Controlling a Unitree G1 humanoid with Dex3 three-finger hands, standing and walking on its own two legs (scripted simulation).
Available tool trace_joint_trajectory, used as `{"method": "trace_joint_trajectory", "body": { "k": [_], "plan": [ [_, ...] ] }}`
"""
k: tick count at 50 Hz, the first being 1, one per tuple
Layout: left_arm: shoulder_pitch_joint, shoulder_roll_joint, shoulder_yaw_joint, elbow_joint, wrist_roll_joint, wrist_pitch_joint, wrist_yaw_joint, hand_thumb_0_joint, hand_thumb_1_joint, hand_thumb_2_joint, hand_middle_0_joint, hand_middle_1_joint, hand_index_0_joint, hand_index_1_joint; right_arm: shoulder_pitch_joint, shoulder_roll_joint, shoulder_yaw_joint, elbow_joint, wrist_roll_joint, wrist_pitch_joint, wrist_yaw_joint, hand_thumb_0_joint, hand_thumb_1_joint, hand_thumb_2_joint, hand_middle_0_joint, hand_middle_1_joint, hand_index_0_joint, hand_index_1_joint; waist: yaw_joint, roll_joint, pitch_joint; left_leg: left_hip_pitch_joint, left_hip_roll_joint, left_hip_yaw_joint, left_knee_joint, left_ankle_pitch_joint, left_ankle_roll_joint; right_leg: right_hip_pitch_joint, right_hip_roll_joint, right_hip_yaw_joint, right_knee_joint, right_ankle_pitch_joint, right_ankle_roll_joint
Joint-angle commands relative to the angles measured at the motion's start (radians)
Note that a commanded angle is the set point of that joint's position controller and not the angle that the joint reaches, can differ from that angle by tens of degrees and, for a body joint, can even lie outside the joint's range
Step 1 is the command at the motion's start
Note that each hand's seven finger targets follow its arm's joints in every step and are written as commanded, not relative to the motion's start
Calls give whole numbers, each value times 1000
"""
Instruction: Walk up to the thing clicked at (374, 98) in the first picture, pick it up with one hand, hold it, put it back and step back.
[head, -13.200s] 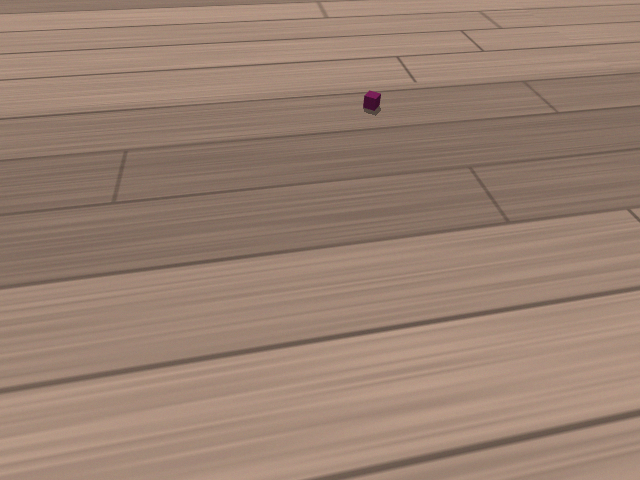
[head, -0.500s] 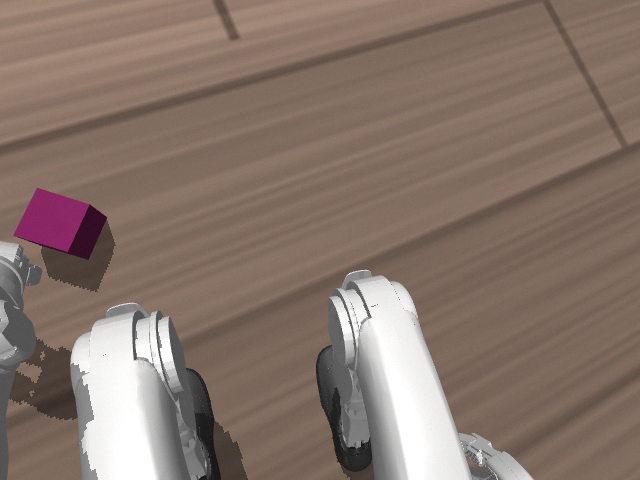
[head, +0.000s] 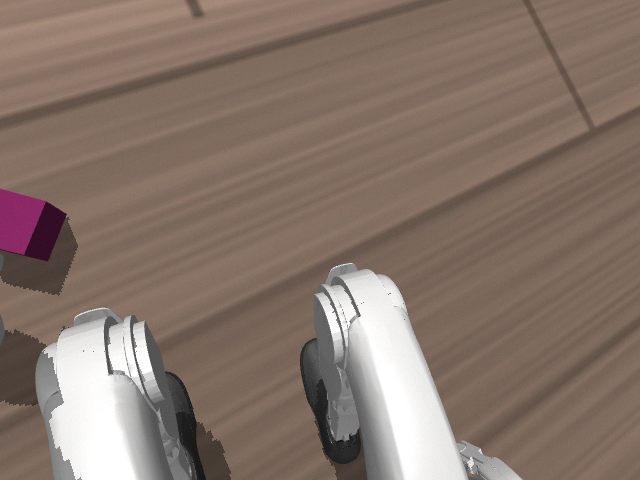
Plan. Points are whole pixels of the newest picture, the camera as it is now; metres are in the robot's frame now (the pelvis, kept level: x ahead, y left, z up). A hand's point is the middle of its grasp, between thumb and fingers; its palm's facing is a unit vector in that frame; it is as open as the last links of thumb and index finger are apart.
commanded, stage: rise first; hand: left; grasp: from above
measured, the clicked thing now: (17, 225) +0.45 +0.34 -0.29
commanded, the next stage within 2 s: none
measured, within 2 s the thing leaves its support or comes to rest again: neither
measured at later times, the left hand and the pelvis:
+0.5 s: hand out of the picture +0.41 +0.37 -0.17, palm faces -0.02 -0.44 -0.90, open 14.3 cm; pelvis +0.00 +0.00 +0.00, yaw -1 degrees
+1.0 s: hand out of the picture +0.42 +0.36 -0.17, palm faces -0.02 -0.44 -0.90, open 14.3 cm; pelvis +0.00 +0.00 +0.00, yaw -2 degrees
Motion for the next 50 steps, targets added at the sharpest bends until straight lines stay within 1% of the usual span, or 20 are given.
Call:
{"method": "trace_joint_trajectory", "body": {
  "k": [1,2,6,17,20,21,22,25,26,27,28,32,35,37,40,41,44,45,49,50],
  "plan": [
    [-261,281,-31,-150,19,5,39,0,-569,1052,-90,-972,-57,-1009,233,-262,-65,18,10,-6,0,0,-902,-900,201,300,201,300,-5,318,-689,534,-8,82,-232,152,22,309,19,-80,-246,205,-31],
    [-244,265,-39,-116,11,9,36,0,-611,1105,-92,-934,-33,-997,230,-269,-64,11,11,-5,3,0,-905,-901,200,300,200,300,-13,324,-672,527,-8,84,-228,155,23,310,21,-79,-247,211,-30],
    [-239,279,-40,-130,14,15,33,0,-576,1057,-90,-971,-53,-1011,227,-274,-61,1,16,-3,4,0,-901,-900,201,300,200,300,-7,305,-682,498,-9,94,-211,156,29,334,27,-72,-256,213,-28],
    [-295,319,-44,-109,27,10,59,0,-582,1056,-91,-972,-53,-1014,246,-277,-39,44,0,-13,12,0,-904,-900,200,300,200,300,-43,286,-641,480,-9,81,-196,125,35,340,27,-83,-260,189,-21],
    [-285,292,-65,-79,19,19,58,0,-587,1059,-90,-976,-51,-1018,224,-289,-39,14,1,-20,16,0,-905,-901,200,300,200,300,-49,297,-642,498,-8,76,-201,132,31,338,29,-85,-259,198,-23],
    [-282,301,-41,-75,12,16,66,0,-579,1053,-91,-967,-54,-1009,237,-293,-38,16,8,-22,16,0,-904,-900,200,300,200,300,-45,300,-648,513,-3,72,-202,134,27,338,32,-90,-263,198,-25],
    [-298,296,-59,-72,13,15,67,0,-586,1057,-90,-967,-50,-1011,233,-287,-29,7,3,-21,19,0,-905,-901,200,300,200,300,-57,306,-643,495,-7,75,-203,137,29,352,31,-84,-261,207,-25],
    [-320,325,-42,-75,6,12,71,0,-581,1054,-88,-972,-51,-1014,249,-286,-20,34,5,-19,23,0,-904,-901,200,300,200,300,-54,324,-636,495,-4,70,-204,130,28,347,32,-89,-259,201,-25],
    [-334,313,-71,-82,6,19,64,0,-584,1053,-87,-977,-50,-1018,226,-289,-18,15,2,-23,22,0,-908,-902,200,300,200,300,-68,310,-626,501,-7,69,-192,134,31,330,30,-90,-256,206,-23],
    [-314,318,-53,-62,8,16,65,0,-582,1056,-88,-971,-50,-1013,237,-299,-20,17,10,-23,22,0,-905,-901,200,300,200,300,-62,313,-638,508,-2,64,-201,135,27,339,33,-93,-258,203,-25],
    [-350,335,-75,-101,13,16,63,0,-583,1052,-88,-978,-52,-1018,239,-282,-7,36,1,-21,25,0,-907,-901,200,300,200,300,-70,321,-622,497,-6,68,-196,128,31,339,30,-89,-255,204,-23],
    [-337,354,-69,-98,22,26,66,0,-590,1055,-89,-977,-51,-1019,242,-287,-5,38,4,-20,29,0,-910,-902,200,300,200,300,-63,332,-639,496,-8,73,-191,135,33,355,31,-88,-262,210,-21],
    [-306,325,-53,-60,6,29,67,0,-592,1057,-88,-966,-48,-1010,240,-301,-14,-1,14,-24,32,0,-909,-902,200,300,200,300,-58,331,-659,510,-3,69,-198,157,26,372,35,-91,-262,230,-25],
    [-334,360,-49,-91,9,30,67,0,-596,1058,-88,-980,-49,-1022,247,-304,-8,3,13,-21,35,0,-912,-903,200,300,200,300,-61,341,-661,517,-3,56,-209,164,26,364,31,-100,-251,240,-24],
    [-340,332,-76,-96,13,37,54,0,-589,1055,-86,-979,-48,-1020,262,-284,2,26,16,-14,39,0,-909,-902,200,300,200,300,-71,357,-630,527,-1,55,-210,141,25,328,35,-100,-253,218,-25],
    [-345,354,-63,-106,15,34,57,0,-585,1051,-88,-980,-52,-1019,250,-313,-13,4,21,-17,37,0,-908,-902,200,300,200,300,-69,367,-643,543,2,46,-220,142,22,330,32,-104,-247,219,-30],
    [-326,337,-75,-69,24,44,61,0,-589,1053,-86,-984,-50,-1023,251,-318,-14,-11,22,-14,40,0,-910,-902,200,300,200,300,-75,355,-640,532,0,52,-212,149,24,343,36,-99,-252,229,-29],
    [-330,340,-66,-75,17,40,65,0,-590,1057,-86,-972,-47,-1014,268,-289,5,17,22,-10,43,0,-907,-902,200,300,200,300,-65,359,-634,527,2,50,-215,147,23,340,37,-99,-251,226,-30],
    [-341,339,-79,-56,8,43,65,0,-593,1053,-86,-981,-49,-1022,250,-316,-5,-14,23,-16,41,0,-910,-902,200,300,200,300,-81,341,-625,505,0,59,-201,142,30,356,43,-92,-267,225,-25],
    [-359,346,-82,-58,10,42,64,0,-589,1053,-86,-978,-50,-1018,280,-286,16,23,18,-14,44,0,-910,-902,200,300,200,300,-90,332,-613,493,-4,57,-200,138,32,346,38,-94,-266,221,-24]
  ]
}}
